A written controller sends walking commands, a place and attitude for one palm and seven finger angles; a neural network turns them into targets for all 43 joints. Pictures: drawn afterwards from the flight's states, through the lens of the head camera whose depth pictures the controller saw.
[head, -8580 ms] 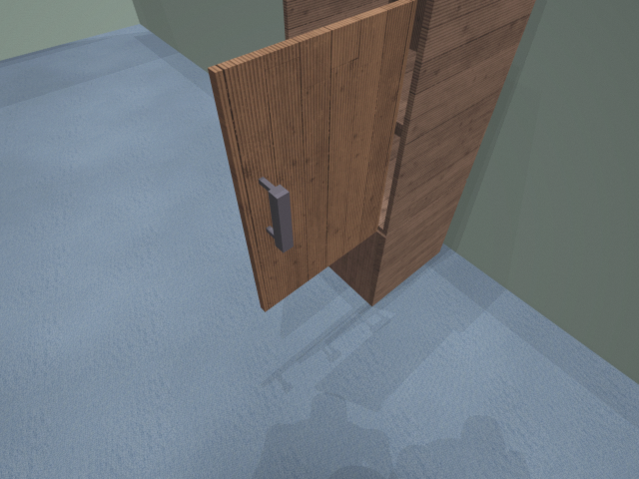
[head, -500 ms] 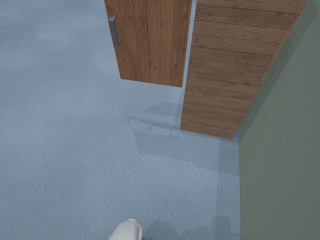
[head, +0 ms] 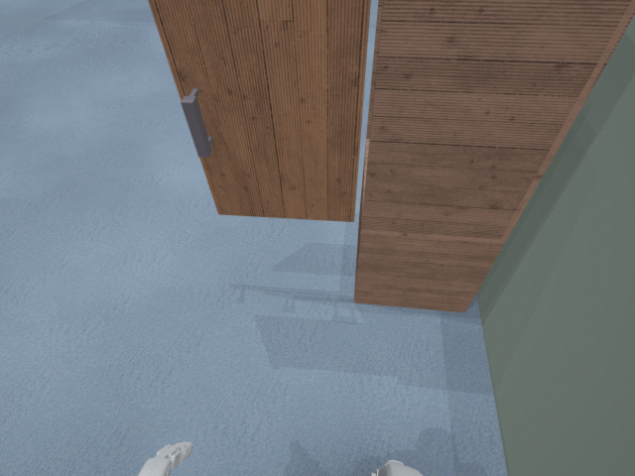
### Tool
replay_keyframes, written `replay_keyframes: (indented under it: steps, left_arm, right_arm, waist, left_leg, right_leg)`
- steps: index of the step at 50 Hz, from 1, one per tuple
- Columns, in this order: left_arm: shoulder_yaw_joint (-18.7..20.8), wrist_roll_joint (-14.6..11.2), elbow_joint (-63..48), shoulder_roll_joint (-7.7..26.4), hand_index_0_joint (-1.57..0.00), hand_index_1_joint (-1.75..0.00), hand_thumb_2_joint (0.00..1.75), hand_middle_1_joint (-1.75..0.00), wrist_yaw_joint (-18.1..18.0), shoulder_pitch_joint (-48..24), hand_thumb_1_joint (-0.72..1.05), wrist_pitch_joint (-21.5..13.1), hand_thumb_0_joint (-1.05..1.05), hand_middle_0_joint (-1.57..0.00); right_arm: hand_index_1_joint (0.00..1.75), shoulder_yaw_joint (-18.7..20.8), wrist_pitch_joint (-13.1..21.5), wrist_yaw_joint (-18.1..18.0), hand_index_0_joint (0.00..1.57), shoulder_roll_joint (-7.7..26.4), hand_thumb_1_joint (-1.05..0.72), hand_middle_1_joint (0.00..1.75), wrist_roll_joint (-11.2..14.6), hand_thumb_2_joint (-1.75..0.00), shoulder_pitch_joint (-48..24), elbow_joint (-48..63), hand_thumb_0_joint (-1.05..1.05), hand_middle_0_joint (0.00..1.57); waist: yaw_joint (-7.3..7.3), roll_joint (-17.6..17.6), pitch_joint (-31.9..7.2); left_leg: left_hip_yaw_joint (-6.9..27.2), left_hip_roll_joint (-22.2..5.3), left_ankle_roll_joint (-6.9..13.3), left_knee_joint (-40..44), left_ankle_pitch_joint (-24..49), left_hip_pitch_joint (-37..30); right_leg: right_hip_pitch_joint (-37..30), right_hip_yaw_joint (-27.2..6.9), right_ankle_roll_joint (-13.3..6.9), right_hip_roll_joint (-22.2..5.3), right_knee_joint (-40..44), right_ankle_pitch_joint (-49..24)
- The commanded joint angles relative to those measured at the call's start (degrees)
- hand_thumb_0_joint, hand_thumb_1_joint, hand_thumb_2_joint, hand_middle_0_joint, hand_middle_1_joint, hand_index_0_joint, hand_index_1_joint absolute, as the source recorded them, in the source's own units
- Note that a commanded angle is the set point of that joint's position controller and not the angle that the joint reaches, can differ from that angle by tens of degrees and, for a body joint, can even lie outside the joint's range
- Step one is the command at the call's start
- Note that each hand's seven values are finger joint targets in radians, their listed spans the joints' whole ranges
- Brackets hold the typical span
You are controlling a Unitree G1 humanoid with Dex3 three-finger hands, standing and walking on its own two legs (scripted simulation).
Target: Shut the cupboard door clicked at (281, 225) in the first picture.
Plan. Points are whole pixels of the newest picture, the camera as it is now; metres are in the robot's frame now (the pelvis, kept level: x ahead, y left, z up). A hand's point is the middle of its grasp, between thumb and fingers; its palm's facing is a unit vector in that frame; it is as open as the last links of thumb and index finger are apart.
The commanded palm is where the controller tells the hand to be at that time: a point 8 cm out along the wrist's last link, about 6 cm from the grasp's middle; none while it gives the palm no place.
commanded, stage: take the last steps up to it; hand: left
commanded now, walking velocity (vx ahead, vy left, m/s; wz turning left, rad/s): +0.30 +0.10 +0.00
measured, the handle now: (200, 122) +0.80 +0.30 -0.01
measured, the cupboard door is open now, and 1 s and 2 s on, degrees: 91 91 91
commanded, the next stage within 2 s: come to a stop and stand still in 0.56 s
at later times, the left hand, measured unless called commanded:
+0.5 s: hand out of the picture +0.13 +0.24 -0.19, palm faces +0.11 -0.98 -0.17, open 7.3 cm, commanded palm none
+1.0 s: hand (192, 326) +0.39 +0.26 -0.17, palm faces -0.03 -0.98 -0.21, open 7.3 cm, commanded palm none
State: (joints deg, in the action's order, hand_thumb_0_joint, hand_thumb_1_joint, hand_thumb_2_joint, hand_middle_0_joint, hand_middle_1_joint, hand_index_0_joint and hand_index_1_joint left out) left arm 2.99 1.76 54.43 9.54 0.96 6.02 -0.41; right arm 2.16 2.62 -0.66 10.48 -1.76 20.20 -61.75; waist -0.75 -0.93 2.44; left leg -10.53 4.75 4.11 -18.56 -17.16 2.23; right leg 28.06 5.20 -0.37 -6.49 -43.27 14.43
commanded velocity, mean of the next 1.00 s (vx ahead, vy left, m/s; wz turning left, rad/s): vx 0.06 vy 0.04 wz -0.01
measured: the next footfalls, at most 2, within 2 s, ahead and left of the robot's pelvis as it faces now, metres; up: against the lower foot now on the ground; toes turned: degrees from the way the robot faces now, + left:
right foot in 0.06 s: +0.12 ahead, -0.11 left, +0.00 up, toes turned -8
left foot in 0.48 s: +0.36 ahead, +0.21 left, +0.00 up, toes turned +3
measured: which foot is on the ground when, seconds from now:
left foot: down 0.00-0.08, up 0.10-0.46, down 0.48-1.00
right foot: up 0.00-0.04, down 0.06-0.48, up 0.50-0.82, down 0.84-1.00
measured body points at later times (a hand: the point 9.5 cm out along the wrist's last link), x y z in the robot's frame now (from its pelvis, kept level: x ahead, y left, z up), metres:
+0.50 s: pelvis +0.20 +0.06 -0.02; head +0.23 +0.08 +0.43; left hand +0.12 +0.29 -0.17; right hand +0.30 -0.18 -0.15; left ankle +0.29 +0.17 -0.74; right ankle +0.09 -0.10 -0.72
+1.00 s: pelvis +0.31 +0.08 +0.00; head +0.34 +0.08 +0.44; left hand +0.39 +0.31 -0.16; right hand +0.30 -0.14 -0.17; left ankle +0.28 +0.18 -0.73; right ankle +0.31 -0.02 -0.74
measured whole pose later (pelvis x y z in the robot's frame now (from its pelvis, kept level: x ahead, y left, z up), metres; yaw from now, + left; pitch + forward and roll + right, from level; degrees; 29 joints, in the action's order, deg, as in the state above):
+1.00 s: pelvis +0.31 +0.08 +0.00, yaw -2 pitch +1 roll +1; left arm 1.2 0.8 58.5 9.3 -1.7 9.6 0.0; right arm 1.8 -1.7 -1.7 8.1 0.0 14.8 -62.4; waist -1.8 -0.1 3.1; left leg -7.5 -0.5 -0.3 -32.3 -19.8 13.3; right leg 17.3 5.2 -1.8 -1.9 -33.8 17.0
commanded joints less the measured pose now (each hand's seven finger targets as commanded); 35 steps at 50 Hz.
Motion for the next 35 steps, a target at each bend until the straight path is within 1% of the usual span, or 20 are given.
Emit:
replay_keyframes:
  steps: [1, 2, 3, 4, 5, 6, 7, 9, 10, 13, 19, 20, 22, 23, 24, 25, 26, 29, 32, 35]
  left_arm:
    - [0.91, -0.13, -2.52, 3.91, -0.2, -0.3, 0.9, -0.3, -0.21, 4.68, 0.9, -1.33, 0.0, -0.2]
    - [1.54, -0.07, -0.3, 5.77, -0.2, -0.3, 0.9, -0.3, -0.4, 11.65, 0.9, -1.95, 0.0, -0.2]
    - [2.86, 0.18, 2.16, 10.94, -0.2, -0.3, 0.9, -0.3, -0.92, 20.84, 0.9, -2.71, 0.0, -0.2]
    - [3.79, -0.82, 3.62, 15.0, -0.2, -0.3, 0.9, -0.3, -1.22, 24.65, 0.9, -2.89, 0.0, -0.2]
    - [3.54, -0.99, 3.13, 13.64, -0.2, -0.3, 0.9, -0.3, -1.71, 21.76, 0.9, -2.97, 0.0, -0.2]
    - [2.84, -1.09, 2.02, 11.02, -0.2, -0.3, 0.9, -0.3, -2.15, 17.81, 0.9, -2.78, 0.0, -0.2]
    - [2.06, -1.15, 1.63, 8.38, -0.2, -0.3, 0.9, -0.3, -2.12, 14.79, 0.9, -3.2, 0.0, -0.2]
    - [1.03, -0.89, 1.99, 5.57, -0.2, -0.3, 0.9, -0.3, -1.87, 12.96, 0.9, -4.15, 0.0, -0.2]
    - [0.89, -0.72, 2.52, 5.05, -0.2, -0.3, 0.9, -0.3, -1.81, 12.61, 0.9, -4.42, 0.0, -0.2]
    - [1.38, -0.52, 3.66, 5.52, -0.2, -0.3, 0.9, -0.3, -1.67, 13.54, 0.9, -4.93, 0.0, -0.2]
    - [1.78, -0.09, 5.98, 9.13, -0.2, -0.3, 0.9, -0.3, -1.5, 13.65, 0.9, -4.13, 0.0, -0.2]
    - [1.94, -0.12, 5.98, 9.48, -0.2, -0.3, 0.9, -0.3, -1.52, 13.22, 0.9, -3.78, 0.0, -0.2]
    - [1.93, -0.23, 5.84, 8.54, -0.2, -0.3, 0.9, -0.3, -1.4, 12.3, 0.9, -3.02, 0.0, -0.2]
    - [1.48, -0.73, 5.13, 5.23, -0.2, -0.3, 0.9, -0.3, -1.24, 15.45, 0.9, -2.54, 0.0, -0.2]
    - [0.61, -0.99, 3.23, 3.27, -0.2, -0.3, 0.9, -0.3, -1.26, 14.73, 0.9, -2.6, 0.0, -0.2]
    - [0.31, -0.72, 2.54, 3.34, -0.2, -0.3, 0.9, -0.3, -1.69, 12.49, 0.9, -2.74, 0.0, -0.2]
    - [0.11, -0.7, 2.5, 3.03, -0.2, -0.3, 0.9, -0.3, -1.61, 10.68, 0.9, -2.52, 0.0, -0.2]
    - [0.29, -0.2, 4.65, 2.41, -0.2, -0.3, 0.9, -0.3, -0.75, 12.98, 0.9, -1.41, 0.0, -0.2]
    - [0.05, -0.34, 4.81, 1.06, -0.2, -0.3, 0.9, -0.3, -0.8, 14.9, 0.9, -0.64, 0.0, -0.2]
    - [-0.49, -0.55, 4.12, -0.59, -0.2, -0.3, 0.9, -0.3, -1.33, 13.2, 0.9, -0.22, 0.0, -0.2]
  right_arm:
    - [0.3, 0.8, 0.7, -0.17, 0.2, 6.77, -0.9, 0.3, -0.05, -0.9, 3.28, 0.84, 0.0, 0.2]
    - [0.3, 0.63, 0.88, -0.14, 0.2, 6.41, -0.9, 0.3, 0.51, -0.9, 2.68, 0.78, 0.0, 0.2]
    - [0.3, 0.64, 1.29, 0.23, 0.2, 5.02, -0.9, 0.3, 1.32, -0.9, 2.83, 1.85, 0.0, 0.2]
    - [0.3, 0.7, 1.29, 0.3, 0.2, 5.15, -0.9, 0.3, 1.16, -0.9, 2.81, 3.37, 0.0, 0.2]
    - [0.3, 1.2, 0.85, 0.15, 0.2, 6.3, -0.9, 0.3, 0.8, -0.9, -1.57, 3.5, 0.0, 0.2]
    - [0.3, 1.35, 0.53, 0.15, 0.2, 5.51, -0.9, 0.3, 0.89, -0.9, -4.99, 4.51, 0.0, 0.2]
    - [0.3, 0.96, 0.04, 0.46, 0.2, 3.28, -0.9, 0.3, 0.72, -0.9, -5.6, 4.02, 0.0, 0.2]
    - [0.3, 0.64, -1.17, 1.09, 0.2, 1.01, -0.9, 0.3, 0.37, -0.9, -1.3, 2.48, 0.0, 0.2]
    - [0.3, 0.69, -1.57, 1.23, 0.2, 0.74, -0.9, 0.3, 0.37, -0.9, -0.09, 1.98, 0.0, 0.2]
    - [0.3, 0.82, -1.87, 1.97, 0.2, -0.83, -0.9, 0.3, 0.52, -0.9, -2.27, 2.61, 0.0, 0.2]
    - [0.3, 1.07, -0.74, 2.98, 0.2, 0.79, -0.9, 0.3, 0.65, -0.9, -8.57, 6.07, 0.0, 0.2]
    - [0.3, 1.18, -0.54, 2.87, 0.2, 1.5, -0.9, 0.3, 0.61, -0.9, -7.39, 5.94, 0.0, 0.2]
    - [0.3, 2.06, 0.15, 2.14, 0.2, 5.85, -0.9, 0.3, 0.24, -0.9, 3.16, 2.86, 0.0, 0.2]
    - [0.3, 3.45, 0.57, 1.26, 0.2, 12.0, -0.9, 0.3, -0.69, -0.9, 9.34, 1.65, 0.0, 0.2]
    - [0.3, 3.81, 0.06, 0.23, 0.2, 15.28, -0.9, 0.3, -0.46, -0.9, 12.91, 1.38, 0.0, 0.2]
    - [0.3, 3.3, -0.21, -0.06, 0.2, 14.1, -0.9, 0.3, -0.28, -0.9, 9.08, 2.06, 0.0, 0.2]
    - [0.3, 2.48, -0.02, -0.35, 0.2, 12.02, -0.9, 0.3, 0.0, -0.9, 4.33, 3.87, 0.0, 0.2]
    - [0.3, 0.71, 0.72, -0.71, 0.2, 6.23, -0.9, 0.3, 0.1, -0.9, -2.82, 5.57, 0.0, 0.2]
    - [0.3, 0.38, 1.22, -0.73, 0.2, 5.63, -0.9, 0.3, 0.22, -0.9, -3.26, 4.99, 0.0, 0.2]
    - [0.3, 0.2, 0.86, -0.96, 0.2, 4.39, -0.9, 0.3, 0.03, -0.9, -3.74, 4.68, 0.0, 0.2]
  waist:
    - [3.03, 0.18, 1.21]
    - [6.11, -1.52, -2.55]
    - [8.89, -9.6, -9.3]
    - [8.67, -17.49, -11.82]
    - [8.63, -11.76, -8.9]
    - [6.94, -3.1, -3.67]
    - [4.96, -0.68, -1.03]
    - [2.01, -7.36, -1.36]
    - [1.19, -8.4, -1.59]
    - [1.16, -5.24, -0.27]
    - [1.84, -8.97, 2.39]
    - [0.85, -8.88, 2.43]
    - [-4.26, 0.75, -1.94]
    - [-5.43, 15.06, -6.55]
    - [-6.21, 20.4, -8.92]
    - [-5.06, 14.32, -8.54]
    - [-3.4, 14.16, -6.57]
    - [0.62, 8.56, -0.65]
    - [2.23, 6.99, -2.08]
    - [2.32, 2.7, -1.49]
  left_leg:
    - [8.6, -16.23, 4.41, -2.95, 24.9, 4.49]
    - [6.51, -13.15, 2.08, -12.72, 26.3, 9.68]
    - [2.58, -7.3, -1.15, -27.69, 14.54, 23.07]
    - [3.21, -2.34, -3.57, -44.89, -16.41, 32.77]
    - [10.76, -5.35, -3.53, -51.95, -14.51, 35.66]
    - [12.39, -7.85, -3.69, -53.02, -10.04, 37.25]
    - [12.95, -9.78, -4.18, -50.72, -4.52, 35.96]
    - [10.68, -10.48, -5.5, -45.31, 0.34, 31.62]
    - [9.64, -10.53, -6.13, -42.23, 1.15, 30.45]
    - [7.03, -10.26, -6.75, -32.76, 4.9, 28.82]
    - [4.82, -7.96, -4.97, -17.76, 5.48, 21.55]
    - [4.29, -7.43, -4.72, -15.21, 6.04, 17.85]
    - [4.73, -6.83, -4.27, -8.66, 6.6, 1.1]
    - [18.78, -18.44, -0.53, -5.63, 8.4, -7.51]
    - [30.88, -26.62, 4.75, 0.92, 10.44, -9.44]
    - [30.32, -28.03, 7.15, 2.84, 2.55, -3.65]
    - [30.21, -27.39, 7.46, 3.98, 0.14, 1.08]
    - [18.83, -22.75, 4.72, 7.47, 2.66, 12.84]
    - [13.06, -20.93, 5.19, 7.52, 12.15, 12.97]
    - [10.74, -20.93, 5.67, 6.19, 18.59, 14.44]
  right_leg:
    - [-11.71, 2.3, -1.64, 3.47, 10.75, -1.3]
    - [-24.53, -0.22, -2.99, 2.24, 14.74, -4.28]
    - [-41.08, -17.55, -8.31, -10.67, 17.6, -7.92]
    - [-46.73, -34.07, -15.19, -22.66, 24.63, -17.95]
    - [-40.7, -32.91, -15.24, -22.54, 25.83, -19.56]
    - [-34.33, -27.84, -14.43, -21.46, 26.41, -18.16]
    - [-28.55, -19.19, -11.26, -17.45, 27.26, -20.43]
    - [-23.77, -8.58, -7.66, -12.45, 28.96, -24.1]
    - [-22.87, -5.96, -7.17, -11.51, 29.4, -24.38]
    - [-21.25, -3.1, -7.37, -10.14, 30.59, -23.01]
    - [-18.9, -3.09, -6.17, -11.29, 28.54, -13.54]
    - [-17.44, -2.8, -5.59, -10.97, 27.08, -11.36]
    - [-11.32, 0.92, -3.55, -6.76, 12.59, -8.36]
    - [-2.57, 5.44, -0.97, 1.08, -3.8, 7.71]
    - [4.38, 3.23, -0.46, 5.69, -19.19, 22.33]
    - [5.73, -0.96, -2.08, 3.86, -27.29, 21.45]
    - [8.07, -3.07, -2.2, 1.69, -31.18, 16.41]
    - [3.6, -3.82, -0.95, -1.06, -27.11, 7.6]
    - [-0.45, -2.75, -0.39, -0.57, -18.86, 5.5]
    - [-5.68, -2.96, 0.46, 0.1, -6.53, 3.32]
